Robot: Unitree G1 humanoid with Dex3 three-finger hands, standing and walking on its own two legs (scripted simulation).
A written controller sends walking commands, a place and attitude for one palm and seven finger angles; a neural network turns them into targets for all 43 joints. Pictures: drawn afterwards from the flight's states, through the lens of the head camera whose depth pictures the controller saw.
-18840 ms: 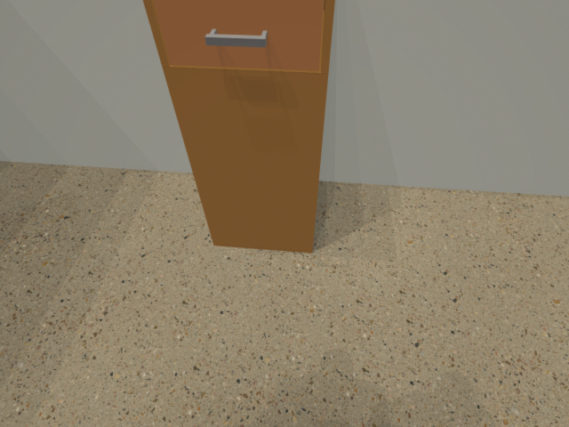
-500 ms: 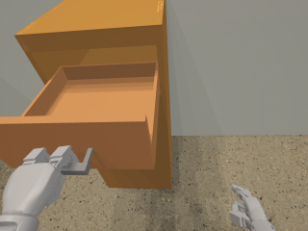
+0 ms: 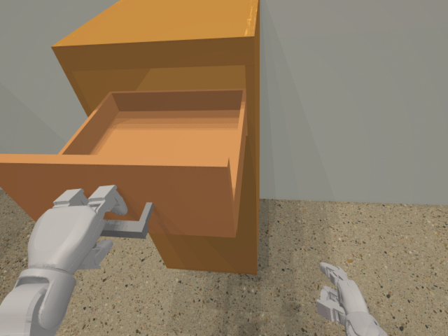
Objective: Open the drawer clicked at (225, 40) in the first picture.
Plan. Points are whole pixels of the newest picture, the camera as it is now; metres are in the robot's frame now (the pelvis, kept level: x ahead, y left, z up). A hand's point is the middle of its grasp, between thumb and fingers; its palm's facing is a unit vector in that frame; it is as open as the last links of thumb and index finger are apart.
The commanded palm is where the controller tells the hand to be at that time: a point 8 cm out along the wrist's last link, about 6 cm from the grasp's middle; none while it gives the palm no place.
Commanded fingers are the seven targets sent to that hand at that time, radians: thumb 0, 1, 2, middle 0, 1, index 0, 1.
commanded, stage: open the thumb to release the handle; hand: left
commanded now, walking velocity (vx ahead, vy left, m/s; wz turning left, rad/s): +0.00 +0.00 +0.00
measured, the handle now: (107, 217) +0.24 +0.23 +0.14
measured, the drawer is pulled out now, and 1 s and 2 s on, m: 0.30 0.29 0.28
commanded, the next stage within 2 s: lift the hand off the handle in 0.20 s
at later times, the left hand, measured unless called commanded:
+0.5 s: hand (94, 246) +0.20 +0.24 +0.12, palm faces +0.13 -0.09 -0.99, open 13.7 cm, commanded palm +0.17 +0.24 +0.17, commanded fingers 0.00 -0.50 0.30 -0.30 -1.20 -0.30 -1.20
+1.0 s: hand (91, 228) +0.21 +0.24 +0.15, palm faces +0.13 -0.06 -0.99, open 13.6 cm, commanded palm +0.17 +0.23 +0.23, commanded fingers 0.00 -0.50 0.30 -0.30 -1.20 -0.30 -1.20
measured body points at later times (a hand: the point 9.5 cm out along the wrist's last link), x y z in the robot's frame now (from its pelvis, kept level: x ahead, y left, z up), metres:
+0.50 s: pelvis -0.01 +0.00 +0.00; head -0.01 -0.04 +0.45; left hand +0.18 +0.24 +0.17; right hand +0.22 -0.20 -0.10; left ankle +0.00 +0.12 -0.74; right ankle +0.01 -0.11 -0.74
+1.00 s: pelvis -0.02 +0.00 +0.00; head -0.03 -0.05 +0.45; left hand +0.19 +0.24 +0.21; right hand +0.23 -0.19 -0.09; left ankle +0.00 +0.12 -0.74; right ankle +0.01 -0.11 -0.74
